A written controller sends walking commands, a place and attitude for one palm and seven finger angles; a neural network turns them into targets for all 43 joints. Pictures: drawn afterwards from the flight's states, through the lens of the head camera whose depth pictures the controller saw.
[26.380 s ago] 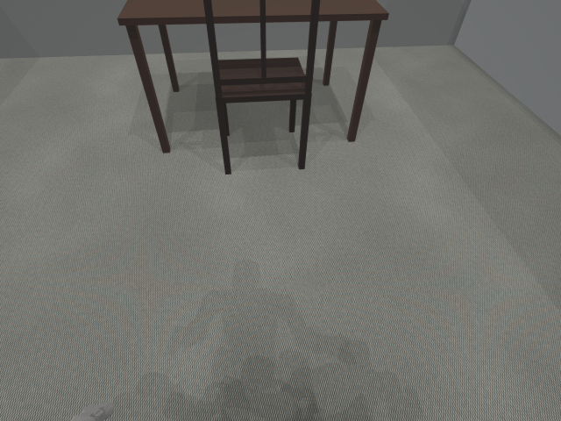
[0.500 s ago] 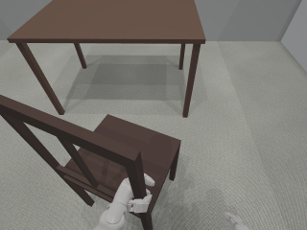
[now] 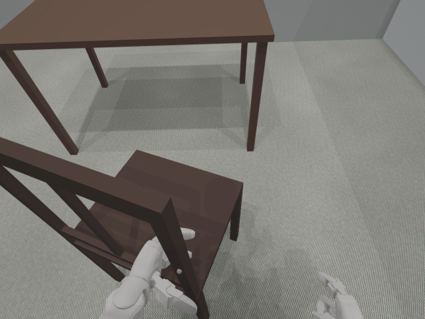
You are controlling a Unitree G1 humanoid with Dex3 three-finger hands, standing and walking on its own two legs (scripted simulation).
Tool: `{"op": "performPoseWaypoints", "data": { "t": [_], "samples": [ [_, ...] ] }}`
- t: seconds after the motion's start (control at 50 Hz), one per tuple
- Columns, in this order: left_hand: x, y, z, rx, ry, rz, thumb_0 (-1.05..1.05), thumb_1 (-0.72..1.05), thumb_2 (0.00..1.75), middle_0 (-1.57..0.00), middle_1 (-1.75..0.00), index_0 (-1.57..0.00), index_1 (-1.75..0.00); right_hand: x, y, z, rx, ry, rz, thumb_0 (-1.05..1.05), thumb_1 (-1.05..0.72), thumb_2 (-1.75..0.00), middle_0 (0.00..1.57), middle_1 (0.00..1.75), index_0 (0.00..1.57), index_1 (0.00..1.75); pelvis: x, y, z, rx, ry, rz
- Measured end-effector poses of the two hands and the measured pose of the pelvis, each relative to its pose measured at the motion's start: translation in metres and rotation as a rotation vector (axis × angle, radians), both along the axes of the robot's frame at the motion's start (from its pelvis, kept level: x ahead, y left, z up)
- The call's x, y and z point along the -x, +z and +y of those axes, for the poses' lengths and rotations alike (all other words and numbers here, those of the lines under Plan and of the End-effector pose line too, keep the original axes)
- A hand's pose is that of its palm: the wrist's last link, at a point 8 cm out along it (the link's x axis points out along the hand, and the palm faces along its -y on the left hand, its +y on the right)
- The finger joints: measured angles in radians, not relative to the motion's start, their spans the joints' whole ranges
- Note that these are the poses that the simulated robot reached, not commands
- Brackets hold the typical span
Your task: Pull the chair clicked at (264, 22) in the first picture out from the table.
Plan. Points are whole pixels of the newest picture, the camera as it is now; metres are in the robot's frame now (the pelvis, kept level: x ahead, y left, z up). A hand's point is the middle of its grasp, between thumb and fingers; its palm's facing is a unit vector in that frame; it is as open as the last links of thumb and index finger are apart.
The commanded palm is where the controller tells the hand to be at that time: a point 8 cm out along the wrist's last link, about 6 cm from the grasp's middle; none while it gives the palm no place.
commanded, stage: open the thumb and straighten the fingers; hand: left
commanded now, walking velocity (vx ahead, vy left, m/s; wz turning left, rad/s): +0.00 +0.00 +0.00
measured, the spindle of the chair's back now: (93, 223) +0.32 +0.26 -0.02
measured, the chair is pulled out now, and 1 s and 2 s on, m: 0.61 0.61 0.61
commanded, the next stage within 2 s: draw the fingers out of the gap in 0.24 s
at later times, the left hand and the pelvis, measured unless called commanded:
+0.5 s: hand (168, 289) +0.19 +0.09 -0.03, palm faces -0.24 -0.97 -0.06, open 17.5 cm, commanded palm +0.18 +0.14 -0.01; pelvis +0.01 +0.00 -0.01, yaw +1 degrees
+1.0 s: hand out of the picture +0.11 +0.08 -0.02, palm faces -0.23 -0.97 -0.04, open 17.4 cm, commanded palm +0.09 +0.13 -0.01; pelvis -0.01 +0.02 -0.03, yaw +1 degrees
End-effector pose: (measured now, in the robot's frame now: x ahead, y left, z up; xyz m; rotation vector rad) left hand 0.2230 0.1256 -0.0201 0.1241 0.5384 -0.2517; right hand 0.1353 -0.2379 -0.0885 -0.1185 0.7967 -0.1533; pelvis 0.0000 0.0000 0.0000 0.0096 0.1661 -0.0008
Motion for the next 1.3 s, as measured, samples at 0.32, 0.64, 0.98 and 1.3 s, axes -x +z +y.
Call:
{"op": "performPoseWaypoints", "data": {
  "t": [0.32,0.64,0.98,1.3],
  "samples": [
    [0.009,0.002,0.005,-0.002,-0.007,0.003,-0.01,-0.54,0.21,-0.03,-0.09,-0.03,-0.10,-0.019,0.009,-0.005,0.053,0.031,-0.081,0.02,-0.90,-0.90,0.20,0.30,0.21,0.30,-0.005,-0.007,-0.002,0.011,0.023,0.018],
    [0.072,0.007,0.017,0.005,0.031,0.053,-0.01,-0.54,0.21,0.00,0.00,0.00,-0.01,-0.024,0.014,0.009,0.047,0.023,-0.142,0.02,-0.90,-0.90,0.20,0.30,0.21,0.30,-0.007,-0.012,0.006,0.020,0.023,0.023],
    [0.111,0.013,0.014,0.006,0.038,0.031,-0.02,-0.53,0.21,0.00,0.00,0.00,0.00,-0.029,0.018,0.030,0.024,0.023,-0.223,0.02,-0.90,-0.90,0.20,0.30,0.21,0.30,0.005,-0.025,0.015,0.025,0.018,0.028],
    [0.143,0.016,0.038,0.035,0.182,0.000,-0.11,-0.40,0.29,0.00,0.00,0.00,0.00,-0.027,0.027,0.029,0.055,0.028,-0.306,0.02,-0.90,-0.90,0.20,0.30,0.21,0.30,0.011,-0.033,0.017,0.038,0.023,0.026]
  ]
}}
